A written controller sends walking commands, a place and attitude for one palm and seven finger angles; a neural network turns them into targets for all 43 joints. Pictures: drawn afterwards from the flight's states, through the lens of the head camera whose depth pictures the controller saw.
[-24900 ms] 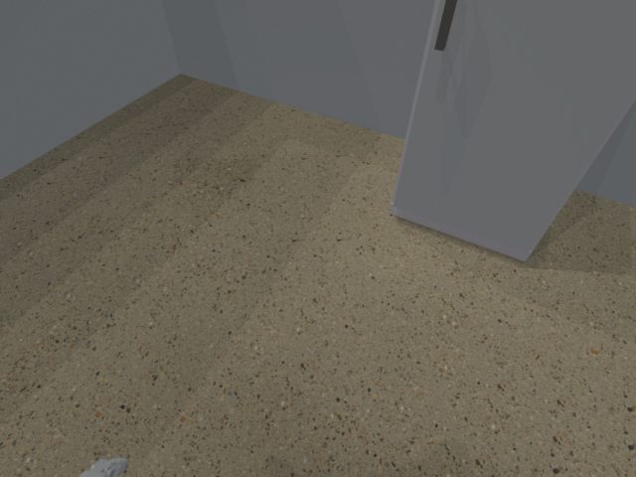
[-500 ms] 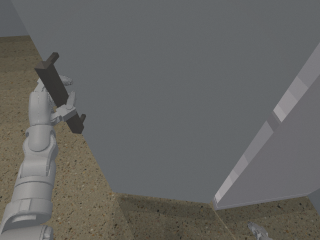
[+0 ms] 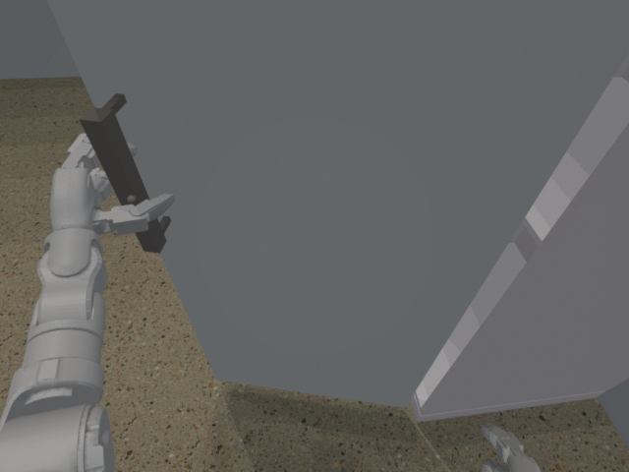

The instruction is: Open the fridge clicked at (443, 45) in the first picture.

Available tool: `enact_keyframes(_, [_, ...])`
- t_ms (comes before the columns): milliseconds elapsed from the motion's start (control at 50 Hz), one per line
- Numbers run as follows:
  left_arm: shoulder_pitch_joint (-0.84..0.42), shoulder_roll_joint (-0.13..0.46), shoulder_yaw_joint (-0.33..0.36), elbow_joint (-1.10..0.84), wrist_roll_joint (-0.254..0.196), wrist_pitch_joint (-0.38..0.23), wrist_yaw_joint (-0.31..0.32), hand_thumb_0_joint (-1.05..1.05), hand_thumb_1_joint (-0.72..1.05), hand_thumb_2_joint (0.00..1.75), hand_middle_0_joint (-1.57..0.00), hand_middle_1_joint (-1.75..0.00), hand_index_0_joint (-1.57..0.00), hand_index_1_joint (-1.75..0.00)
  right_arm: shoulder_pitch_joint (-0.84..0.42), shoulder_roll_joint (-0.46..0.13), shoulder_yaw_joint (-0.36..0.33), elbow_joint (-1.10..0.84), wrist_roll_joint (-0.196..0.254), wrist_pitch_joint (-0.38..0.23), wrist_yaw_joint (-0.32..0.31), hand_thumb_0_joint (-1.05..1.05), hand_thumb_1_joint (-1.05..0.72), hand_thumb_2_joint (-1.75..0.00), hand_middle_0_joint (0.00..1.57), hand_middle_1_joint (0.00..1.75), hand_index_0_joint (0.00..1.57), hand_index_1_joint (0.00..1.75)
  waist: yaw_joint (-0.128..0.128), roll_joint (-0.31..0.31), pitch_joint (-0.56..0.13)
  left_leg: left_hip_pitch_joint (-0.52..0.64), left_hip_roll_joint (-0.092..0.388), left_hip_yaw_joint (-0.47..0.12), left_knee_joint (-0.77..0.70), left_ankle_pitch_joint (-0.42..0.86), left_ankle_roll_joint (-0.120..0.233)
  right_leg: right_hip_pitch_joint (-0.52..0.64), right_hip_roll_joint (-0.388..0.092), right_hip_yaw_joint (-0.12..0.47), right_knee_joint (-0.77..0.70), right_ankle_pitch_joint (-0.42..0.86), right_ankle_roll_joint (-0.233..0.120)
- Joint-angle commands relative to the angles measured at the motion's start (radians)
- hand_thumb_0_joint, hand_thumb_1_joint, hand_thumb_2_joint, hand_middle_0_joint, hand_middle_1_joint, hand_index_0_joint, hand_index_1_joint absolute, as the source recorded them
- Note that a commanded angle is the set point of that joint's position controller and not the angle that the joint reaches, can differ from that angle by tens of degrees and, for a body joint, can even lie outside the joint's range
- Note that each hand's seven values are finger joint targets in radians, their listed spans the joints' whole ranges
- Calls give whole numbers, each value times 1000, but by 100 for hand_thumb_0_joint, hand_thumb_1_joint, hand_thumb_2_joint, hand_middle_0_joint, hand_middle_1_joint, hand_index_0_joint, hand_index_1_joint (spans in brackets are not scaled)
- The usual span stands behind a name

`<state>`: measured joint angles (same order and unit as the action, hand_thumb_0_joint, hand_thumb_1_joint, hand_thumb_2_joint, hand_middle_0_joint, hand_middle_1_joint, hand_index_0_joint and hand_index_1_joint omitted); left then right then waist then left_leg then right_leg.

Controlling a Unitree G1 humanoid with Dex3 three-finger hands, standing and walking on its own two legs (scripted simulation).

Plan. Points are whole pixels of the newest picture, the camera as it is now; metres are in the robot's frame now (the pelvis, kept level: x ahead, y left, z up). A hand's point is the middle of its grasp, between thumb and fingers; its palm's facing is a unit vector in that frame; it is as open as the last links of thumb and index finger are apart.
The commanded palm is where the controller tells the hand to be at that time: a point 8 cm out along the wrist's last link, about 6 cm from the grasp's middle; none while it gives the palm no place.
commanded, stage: loosen the grip on the handle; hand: left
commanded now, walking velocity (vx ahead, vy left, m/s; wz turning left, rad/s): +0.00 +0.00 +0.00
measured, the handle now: (138, 180) +0.45 +0.25 +0.13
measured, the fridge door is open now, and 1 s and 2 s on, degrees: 75 75 75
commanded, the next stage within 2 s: slip the hand off the handle in 0.32 s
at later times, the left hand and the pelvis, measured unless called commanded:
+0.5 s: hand (110, 204) +0.41 +0.28 +0.13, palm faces +0.30 -0.93 -0.20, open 14.6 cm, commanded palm +0.36 +0.33 +0.15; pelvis +0.01 +0.00 -0.01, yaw +0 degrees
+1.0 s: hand (52, 207) +0.39 +0.33 +0.14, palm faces +0.32 -0.92 -0.21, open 14.7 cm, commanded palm +0.35 +0.38 +0.15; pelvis +0.02 +0.02 -0.01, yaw +1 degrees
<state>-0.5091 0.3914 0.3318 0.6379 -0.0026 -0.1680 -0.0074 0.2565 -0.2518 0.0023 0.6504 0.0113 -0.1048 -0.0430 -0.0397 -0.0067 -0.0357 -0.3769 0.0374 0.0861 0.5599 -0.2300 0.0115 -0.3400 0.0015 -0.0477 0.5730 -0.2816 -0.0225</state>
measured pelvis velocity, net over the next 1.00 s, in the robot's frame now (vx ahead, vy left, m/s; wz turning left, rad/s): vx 0.02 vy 0.02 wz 0.02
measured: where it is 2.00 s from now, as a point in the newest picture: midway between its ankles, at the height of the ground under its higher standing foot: outside the picture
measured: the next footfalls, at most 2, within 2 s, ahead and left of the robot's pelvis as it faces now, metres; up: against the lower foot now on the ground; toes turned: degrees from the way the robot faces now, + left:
none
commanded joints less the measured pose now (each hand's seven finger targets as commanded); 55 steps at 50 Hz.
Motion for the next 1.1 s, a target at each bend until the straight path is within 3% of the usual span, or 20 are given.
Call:
enact_keyframes(0, [-453,300,28,-188,5,-136,5,0,-55,20,-40,-133,-40,-133,-28,-152,-43,-111,17,-33,-25,0,-90,-90,20,30,20,30,9,50,-205,98,-28,-47,-51,-73,28,-49,-2,48,-111,-53,6])
enact_keyframes(60, [-490,327,36,-113,-21,-146,-9,0,-55,20,-36,-128,-36,-128,-19,-159,-38,-90,22,-42,-42,0,-90,-90,20,30,20,30,-6,-11,-174,44,-35,-41,-36,-134,34,-63,-10,78,-143,-146,16])
enact_keyframes(100, [-534,328,26,-152,-28,-165,-17,0,-55,20,-33,-125,-33,-125,-11,-160,-41,-83,21,-43,-43,0,-90,-90,20,30,20,30,-3,53,-238,64,-36,-44,-29,-112,34,-42,-10,80,-129,-119,14])
enact_keyframes(120, [-450,408,113,-180,-31,-171,-16,0,-55,20,-32,-123,-32,-123,-5,-159,-49,-87,17,-43,-43,0,-90,-90,20,30,20,30,39,72,-294,80,-33,-45,-25,-66,34,8,-7,81,-117,-81,7])
enact_keyframes(140, [-438,387,90,-192,-33,-172,-22,0,-55,20,-30,-122,-30,-122,-9,-156,-42,-89,15,-41,-45,0,-90,-90,20,30,20,30,34,89,-314,87,-37,-45,-24,-29,35,24,-5,76,-104,-30,6])
enact_keyframes(200, [-406,338,68,-127,-65,-160,-40,0,-55,20,-26,-117,-26,-117,12,-162,-41,-72,21,-42,-46,0,-90,-90,20,30,20,30,14,1,-231,45,-32,-44,-14,-15,38,-1,-5,73,-110,13,17])
enact_keyframes(240, [-396,364,84,-150,-66,-153,-52,0,-55,20,-25,-115,-25,-115,22,-166,-47,-69,21,-42,-47,0,-90,-90,20,30,20,30,20,39,-258,60,-34,-41,-6,12,37,0,-4,71,-97,49,16])
enact_keyframes(320, [-387,317,62,-255,-68,-152,-55,0,-55,20,-25,-115,-25,-115,46,-157,-56,-73,17,-39,-41,0,-90,-90,20,30,20,30,22,87,-346,146,-32,-53,14,150,37,11,12,41,-52,201,8])
enact_keyframes(360, [-323,292,61,-270,-78,-141,-49,0,-55,20,-25,-115,-25,-115,47,-156,-58,-76,16,-37,-39,0,-90,-90,20,30,20,30,27,61,-341,157,-29,-58,20,191,34,2,17,28,-43,237,8])
enact_keyframes(380, [-324,299,65,-275,-77,-137,-43,0,-55,20,-25,-115,-25,-115,49,-159,-55,-71,16,-34,-39,0,-90,-90,20,30,20,30,25,62,-321,149,-26,-62,21,201,34,7,15,24,-39,248,7])
enact_keyframes(400, [-295,446,196,-208,-67,-131,-35,0,-55,20,-25,-115,-25,-115,65,-174,-55,-57,14,-27,-43,0,-90,-90,20,30,20,30,39,38,-303,114,-25,-62,22,195,35,12,15,31,-37,252,9])
enact_keyframes(440, [-311,396,145,-246,-64,-123,-50,0,-55,20,-25,-115,-25,-115,40,-160,-46,-83,17,-18,-45,0,-90,-90,20,30,20,30,31,32,-301,93,-32,-53,15,178,36,26,10,33,-34,252,15])
enact_keyframes(500, [-310,439,181,-295,-62,-129,-70,0,-55,20,-25,-115,-25,-115,40,-157,-48,-89,15,-12,-50,0,-90,-90,20,30,20,30,37,110,-352,141,-29,-56,30,244,35,27,16,32,-16,293,7])
enact_keyframes(540, [-305,368,122,-283,-76,-128,-94,0,-55,20,-25,-115,-25,-115,36,-151,-45,-93,19,-15,-51,0,-90,-90,20,30,20,30,20,95,-311,160,-23,-68,33,235,29,-24,23,20,-21,257,7])
enact_keyframes(600, [-313,392,133,-257,-86,-123,-125,0,-55,20,-25,-115,-25,-115,44,-161,-45,-87,22,-13,-57,0,-90,-90,20,30,20,30,15,95,-305,161,-19,-79,36,230,27,-43,23,17,-19,242,4])
enact_keyframes(660, [-312,334,75,-242,-98,-102,-151,0,-55,20,-25,-115,-25,-115,38,-158,-43,-95,29,-16,-61,0,-90,-90,20,30,20,30,8,101,-280,177,-17,-96,32,204,20,-90,25,8,-27,187,2])
enact_keyframes(900, [-304,477,197,-253,-98,-138,-170,0,-55,20,-25,-115,-25,-115,47,-167,-39,-98,18,-9,-64,0,-90,-90,20,30,20,30,40,138,-349,178,-17,-108,47,267,13,-60,26,7,-4,214,-5])
enact_keyframes(980, [-308,490,202,-169,-108,-124,-196,0,-55,20,-25,-115,-25,-115,53,-175,-36,-90,21,-4,-72,0,-90,-90,20,30,20,30,26,112,-263,125,-14,-107,38,181,17,-98,26,5,-18,150,-3])
enact_keyframes(1020, [-263,467,191,-221,-121,-124,-216,0,-55,20,-25,-115,-25,-115,51,-172,-41,-108,23,-8,-69,0,-90,-90,20,30,20,30,38,131,-328,155,-17,-107,41,208,16,-80,28,4,-11,169,-3])
enact_keyframes(1080, [-166,439,187,-269,-142,-125,-229,0,-55,20,-25,-115,-25,-115,41,-168,-41,-124,26,-10,-66,0,-90,-90,20,30,20,30,56,125,-316,149,-14,-111,36,211,15,-67,30,-2,-10,160,-8])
